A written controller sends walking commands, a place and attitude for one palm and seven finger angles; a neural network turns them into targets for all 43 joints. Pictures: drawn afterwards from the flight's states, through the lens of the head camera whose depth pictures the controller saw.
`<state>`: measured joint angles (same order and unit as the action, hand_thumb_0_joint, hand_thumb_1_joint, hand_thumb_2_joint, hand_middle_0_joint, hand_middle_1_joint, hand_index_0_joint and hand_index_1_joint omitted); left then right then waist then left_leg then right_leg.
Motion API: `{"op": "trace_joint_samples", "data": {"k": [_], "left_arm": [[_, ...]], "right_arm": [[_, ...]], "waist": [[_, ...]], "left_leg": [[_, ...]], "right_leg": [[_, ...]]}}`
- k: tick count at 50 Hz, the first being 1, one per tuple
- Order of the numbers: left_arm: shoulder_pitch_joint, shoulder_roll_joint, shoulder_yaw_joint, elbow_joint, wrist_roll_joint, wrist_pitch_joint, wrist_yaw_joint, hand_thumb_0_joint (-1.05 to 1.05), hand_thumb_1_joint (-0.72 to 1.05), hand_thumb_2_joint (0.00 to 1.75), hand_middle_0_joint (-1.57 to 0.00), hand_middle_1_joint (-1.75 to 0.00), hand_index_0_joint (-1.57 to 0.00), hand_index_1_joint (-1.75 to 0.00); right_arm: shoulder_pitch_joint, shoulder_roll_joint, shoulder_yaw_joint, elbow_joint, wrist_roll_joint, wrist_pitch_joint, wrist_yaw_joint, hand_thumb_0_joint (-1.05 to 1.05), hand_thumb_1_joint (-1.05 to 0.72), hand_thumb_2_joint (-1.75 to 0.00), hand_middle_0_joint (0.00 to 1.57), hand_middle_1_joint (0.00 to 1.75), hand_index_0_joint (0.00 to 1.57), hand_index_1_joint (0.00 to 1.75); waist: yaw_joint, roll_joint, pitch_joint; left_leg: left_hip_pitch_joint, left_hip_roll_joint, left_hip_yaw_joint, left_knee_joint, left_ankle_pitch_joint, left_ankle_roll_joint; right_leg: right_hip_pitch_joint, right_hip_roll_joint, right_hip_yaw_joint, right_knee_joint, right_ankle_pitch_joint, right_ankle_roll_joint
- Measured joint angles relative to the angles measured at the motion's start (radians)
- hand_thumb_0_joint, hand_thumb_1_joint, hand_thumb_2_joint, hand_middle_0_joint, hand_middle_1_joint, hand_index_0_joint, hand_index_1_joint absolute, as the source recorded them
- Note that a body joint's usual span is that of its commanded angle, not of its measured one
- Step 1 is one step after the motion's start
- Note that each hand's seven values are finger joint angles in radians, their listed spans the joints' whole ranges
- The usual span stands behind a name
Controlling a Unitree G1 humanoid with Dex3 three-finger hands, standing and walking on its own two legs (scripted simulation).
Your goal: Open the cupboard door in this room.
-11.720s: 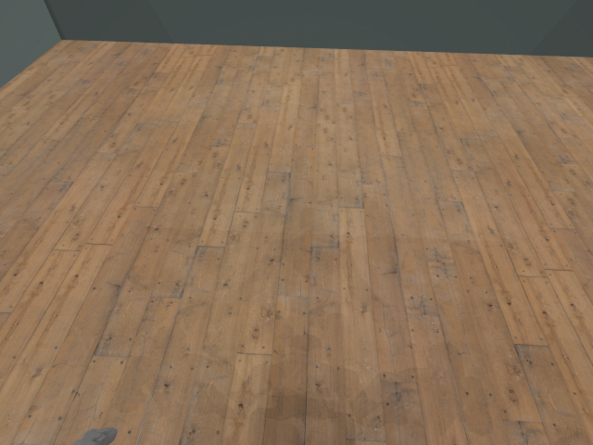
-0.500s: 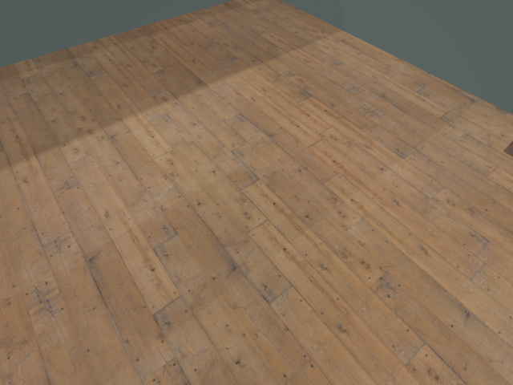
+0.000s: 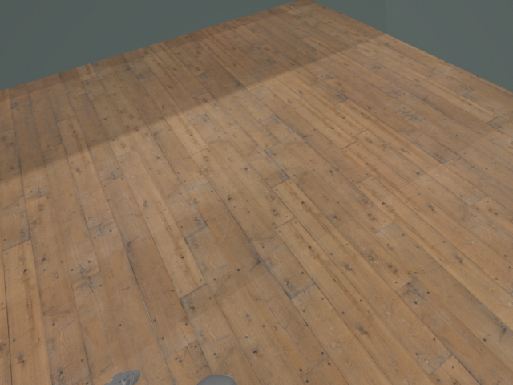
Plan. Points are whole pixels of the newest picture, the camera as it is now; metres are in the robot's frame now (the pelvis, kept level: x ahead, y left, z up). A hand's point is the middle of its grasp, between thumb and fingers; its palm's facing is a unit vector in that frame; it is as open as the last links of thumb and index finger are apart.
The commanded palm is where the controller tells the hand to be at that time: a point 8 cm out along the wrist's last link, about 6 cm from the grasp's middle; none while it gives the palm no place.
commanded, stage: turn or walk to find it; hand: left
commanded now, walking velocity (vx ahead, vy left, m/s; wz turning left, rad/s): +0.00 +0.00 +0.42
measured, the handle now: out of the picture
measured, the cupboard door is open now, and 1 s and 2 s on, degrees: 0 0 0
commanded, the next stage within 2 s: none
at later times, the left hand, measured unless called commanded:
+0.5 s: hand out of the picture -0.04 +0.27 -0.18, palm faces +0.26 -0.94 -0.22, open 7.4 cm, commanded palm none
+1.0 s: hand out of the picture -0.01 +0.21 -0.14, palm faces +0.41 -0.87 -0.28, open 7.4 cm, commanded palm none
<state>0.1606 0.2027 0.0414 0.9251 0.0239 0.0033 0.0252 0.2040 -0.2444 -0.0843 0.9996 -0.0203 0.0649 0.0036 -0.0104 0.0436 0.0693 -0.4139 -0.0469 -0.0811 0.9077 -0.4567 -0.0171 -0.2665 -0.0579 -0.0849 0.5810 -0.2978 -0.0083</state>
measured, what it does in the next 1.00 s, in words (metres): steps on the spot, turning left: left foot, then right foot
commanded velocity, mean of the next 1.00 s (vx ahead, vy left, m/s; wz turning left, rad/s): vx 0.00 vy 0.00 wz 0.42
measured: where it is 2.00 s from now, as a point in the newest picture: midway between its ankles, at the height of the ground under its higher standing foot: outside the picture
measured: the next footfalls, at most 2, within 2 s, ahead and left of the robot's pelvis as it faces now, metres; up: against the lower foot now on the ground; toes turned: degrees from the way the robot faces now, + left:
left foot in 0.34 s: -0.02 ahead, +0.14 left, +0.00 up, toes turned +14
right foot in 0.88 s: +0.04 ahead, -0.07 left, +0.00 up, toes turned +19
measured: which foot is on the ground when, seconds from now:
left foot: up 0.00-0.32, down 0.34-0.88, up 0.90-1.00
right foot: down 0.00-0.34, up 0.36-0.86, down 0.88-1.00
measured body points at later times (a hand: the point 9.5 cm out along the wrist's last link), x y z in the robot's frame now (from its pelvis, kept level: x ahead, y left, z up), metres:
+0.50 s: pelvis -0.03 +0.05 +0.01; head +0.00 +0.09 +0.45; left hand -0.05 +0.32 -0.16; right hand +0.10 -0.18 -0.12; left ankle -0.06 +0.13 -0.73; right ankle -0.02 -0.11 -0.66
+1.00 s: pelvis -0.03 +0.00 +0.00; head +0.00 -0.02 +0.45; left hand -0.04 +0.26 -0.12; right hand +0.10 -0.23 -0.16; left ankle -0.10 +0.11 -0.67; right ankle +0.01 -0.09 -0.73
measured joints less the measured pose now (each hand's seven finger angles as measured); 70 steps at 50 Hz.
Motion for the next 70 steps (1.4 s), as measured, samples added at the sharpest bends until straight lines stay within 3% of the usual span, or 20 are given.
{"op": "trace_joint_samples", "data": {"k": [3, 6, 13, 16, 17, 20, 25, 30, 36, 41, 43, 44, 45, 48, 51, 55, 60, 64, 68, 70], "left_arm": [[0.012, -0.015, -0.008, -0.002, 0.001, 0.008, 0.0, 0.01, 0.91, 0.9, -0.21, -0.3, -0.2, -0.3], [0.021, -0.024, -0.014, 0.001, 0.003, 0.011, 0.0, 0.01, 0.91, 0.9, -0.21, -0.3, -0.2, -0.3], [0.04, -0.014, -0.013, 0.014, 0.01, 0.007, -0.005, 0.01, 0.91, 0.9, -0.21, -0.3, -0.2, -0.3], [0.053, 0.006, -0.004, 0.028, 0.006, 0.014, -0.005, 0.01, 0.91, 0.9, -0.21, -0.3, -0.2, -0.3], [0.061, 0.015, 0.001, 0.031, 0.001, 0.021, -0.006, 0.01, 0.91, 0.9, -0.21, -0.3, -0.2, -0.3], [0.063, 0.047, 0.016, 0.057, -0.003, 0.06, 0.001, 0.01, 0.91, 0.9, -0.21, -0.3, -0.2, -0.3], [0.051, 0.067, 0.026, 0.078, -0.004, 0.064, -0.007, 0.01, 0.91, 0.9, -0.2, -0.3, -0.2, -0.3], [0.032, 0.065, 0.023, 0.063, -0.006, 0.054, -0.007, 0.01, 0.91, 0.9, -0.2, -0.3, -0.2, -0.3], [-0.011, 0.045, 0.017, 0.041, -0.009, 0.055, -0.002, 0.01, 0.91, 0.9, -0.2, -0.3, -0.2, -0.3], [-0.045, 0.016, 0.007, 0.013, -0.014, 0.045, -0.002, 0.01, 0.91, 0.9, -0.2, -0.3, -0.2, -0.3], [-0.048, 0.006, 0.001, 0.0, -0.016, 0.033, -0.002, 0.01, 0.91, 0.9, -0.2, -0.3, -0.2, -0.3], [-0.045, 0.003, -0.001, -0.007, -0.015, 0.024, -0.002, 0.01, 0.91, 0.9, -0.2, -0.3, -0.2, -0.3], [-0.045, -0.008, -0.004, -0.007, -0.011, 0.015, 0.001, 0.01, 0.91, 0.9, -0.2, -0.3, -0.2, -0.3], [-0.026, -0.027, -0.012, -0.013, -0.007, 0.004, 0.0, 0.01, 0.91, 0.9, -0.21, -0.3, -0.2, -0.3], [-0.001, -0.038, -0.014, -0.007, -0.007, 0.006, 0.002, 0.01, 0.91, 0.9, -0.21, -0.3, -0.2, -0.3], [0.029, -0.044, -0.014, 0.009, -0.005, 0.003, 0.003, 0.01, 0.91, 0.9, -0.21, -0.3, -0.2, -0.3], [0.065, -0.038, -0.011, 0.029, 0.002, 0.002, 0.0, 0.01, 0.91, 0.9, -0.21, -0.3, -0.2, -0.3], [0.09, -0.017, -0.004, 0.048, 0.008, 0.006, -0.003, 0.01, 0.91, 0.9, -0.21, -0.3, -0.2, -0.3], [0.11, 0.017, 0.011, 0.068, 0.006, 0.018, -0.003, 0.01, 0.91, 0.9, -0.21, -0.3, -0.2, -0.3], [0.117, 0.042, 0.02, 0.076, -0.001, 0.034, -0.003, 0.01, 0.91, 0.9, -0.21, -0.3, -0.2, -0.3]], "right_arm": [[0.013, -0.02, -0.009, 0.001, -0.003, 0.007, 0.009, 0.0, -0.91, -0.9, 0.2, 0.3, 0.2, 0.3], [0.028, -0.025, -0.009, 0.005, -0.003, 0.01, 0.013, 0.0, -0.91, -0.9, 0.2, 0.3, 0.19, 0.3], [0.017, -0.002, 0.013, 0.016, 0.006, 0.007, 0.012, 0.0, -0.91, -0.9, 0.2, 0.3, 0.19, 0.3], [-0.002, 0.01, 0.024, 0.001, 0.01, -0.01, 0.011, 0.0, -0.91, -0.9, 0.2, 0.3, 0.19, 0.3], [-0.006, 0.013, 0.026, -0.007, 0.009, -0.021, 0.012, 0.0, -0.91, -0.9, 0.2, 0.3, 0.19, 0.3], [-0.03, 0.043, 0.034, -0.022, 0.003, -0.042, 0.006, 0.0, -0.91, -0.9, 0.2, 0.3, 0.19, 0.3], [-0.036, 0.066, 0.05, -0.03, 0.003, -0.056, -0.01, 0.0, -0.91, -0.9, 0.2, 0.3, 0.2, 0.3], [-0.031, 0.07, 0.05, -0.03, 0.005, -0.06, -0.012, 0.0, -0.91, -0.9, 0.21, 0.3, 0.2, 0.3], [-0.012, 0.063, 0.039, -0.029, -0.001, -0.051, -0.01, 0.0, -0.91, -0.9, 0.21, 0.3, 0.2, 0.3], [0.011, 0.045, 0.027, -0.024, -0.006, -0.037, -0.008, 0.0, -0.91, -0.9, 0.21, 0.3, 0.2, 0.3], [0.024, 0.037, 0.022, -0.02, -0.004, -0.031, -0.007, 0.0, -0.91, -0.9, 0.21, 0.3, 0.2, 0.3], [0.031, 0.033, 0.019, -0.019, -0.001, -0.03, -0.006, 0.0, -0.91, -0.9, 0.21, 0.3, 0.2, 0.3], [0.033, 0.024, 0.014, -0.016, 0.003, -0.027, -0.004, 0.0, -0.91, -0.9, 0.21, 0.3, 0.2, 0.3], [0.04, 0.009, 0.001, -0.008, 0.001, -0.007, -0.002, 0.0, -0.91, -0.9, 0.21, 0.3, 0.2, 0.3], [0.04, -0.004, -0.008, -0.001, -0.003, 0.004, 0.006, 0.0, -0.91, -0.9, 0.2, 0.3, 0.2, 0.3], [0.036, -0.011, -0.008, 0.006, -0.004, 0.01, 0.011, 0.0, -0.91, -0.9, 0.2, 0.3, 0.19, 0.3], [0.011, -0.008, 0.0, 0.016, -0.001, 0.016, 0.01, 0.0, -0.91, -0.9, 0.2, 0.3, 0.19, 0.3], [-0.028, 0.0, 0.012, 0.009, 0.007, 0.01, 0.009, 0.0, -0.91, -0.9, 0.2, 0.3, 0.19, 0.3], [-0.066, 0.01, 0.024, -0.017, 0.011, -0.013, 0.009, 0.0, -0.91, -0.9, 0.2, 0.3, 0.19, 0.3], [-0.081, 0.02, 0.027, -0.03, 0.008, -0.032, 0.01, 0.0, -0.91, -0.9, 0.2, 0.3, 0.19, 0.3]], "waist": [[-0.011, 0.001, 0.004], [-0.017, -0.009, 0.006], [0.008, -0.054, 0.024], [0.016, -0.072, 0.026], [0.017, -0.078, 0.022], [0.029, -0.11, 0.026], [0.031, -0.096, 0.016], [0.03, -0.082, 0.005], [0.008, -0.064, 0.001], [-0.017, -0.037, 0.0], [-0.02, -0.029, -0.005], [-0.019, -0.028, -0.01], [-0.019, -0.008, -0.007], [-0.023, 0.006, -0.006], [-0.022, 0.009, -0.002], [-0.017, 0.002, 0.005], [0.006, -0.02, 0.016], [0.032, -0.043, 0.025], [0.045, -0.066, 0.024], [0.054, -0.092, 0.023]], "left_leg": [[-0.061, 0.022, 0.038, 0.201, 0.045, -0.013], [-0.06, 0.051, 0.06, 0.232, 0.072, -0.03], [0.061, 0.083, 0.11, -0.036, -0.005, -0.041], [0.14, 0.081, 0.14, -0.235, 0.069, -0.031], [0.16, 0.076, 0.143, -0.295, 0.1, -0.009], [0.15, 0.056, 0.148, -0.283, 0.096, 0.051], [0.19, 0.044, 0.113, -0.396, 0.165, 0.071], [0.216, 0.019, 0.084, -0.466, 0.211, 0.08], [0.21, -0.006, 0.047, -0.466, 0.224, 0.077], [0.177, -0.019, 0.006, -0.432, 0.223, 0.057], [0.155, -0.026, -0.011, -0.405, 0.216, 0.043], [0.14, -0.033, -0.017, -0.382, 0.208, 0.035], [0.122, -0.026, -0.027, -0.346, 0.195, 0.028], [0.027, -0.028, -0.007, -0.077, 0.016, 0.005], [-0.043, -0.001, 0.023, 0.16, 0.039, -0.015], [-0.057, 0.048, 0.034, 0.243, 0.077, -0.042], [-0.001, 0.082, 0.053, 0.129, 0.033, -0.057], [0.067, 0.084, 0.089, -0.034, -0.008, -0.049], [0.16, 0.075, 0.139, -0.27, 0.082, -0.031], [0.174, 0.059, 0.147, -0.319, 0.15, 0.012]], "right_leg": [[0.022, -0.014, -0.027, -0.034, 0.016, -0.002], [0.034, -0.027, -0.056, -0.055, 0.027, 0.0], [0.02, -0.067, -0.115, -0.041, 0.026, 0.018], [-0.005, -0.089, -0.14, 0.008, 0.007, 0.041], [-0.024, -0.099, -0.146, 0.042, -0.007, 0.051], [-0.111, -0.078, -0.052, 0.256, -0.189, 0.071], [-0.194, -0.029, 0.024, 0.49, -0.131, 0.089], [-0.191, -0.023, 0.054, 0.48, -0.099, 0.108], [-0.149, -0.009, 0.068, 0.365, -0.132, 0.108], [-0.079, 0.02, 0.064, 0.185, -0.132, 0.089], [-0.026, 0.03, 0.055, 0.058, -0.063, 0.081], [0.005, 0.029, 0.05, -0.02, -0.011, 0.069], [0.012, 0.04, 0.035, -0.034, 0.01, 0.036], [0.019, 0.029, -0.005, -0.025, -0.001, -0.023], [0.046, 0.015, -0.037, -0.056, 0.01, -0.031], [0.061, -0.002, -0.074, -0.078, 0.022, -0.032], [0.059, -0.032, -0.114, -0.075, 0.025, -0.025], [0.042, -0.06, -0.141, -0.053, 0.023, -0.01], [0.009, -0.09, -0.172, 0.01, 0.004, 0.019], [-0.036, -0.108, -0.148, 0.108, -0.078, 0.043]]}}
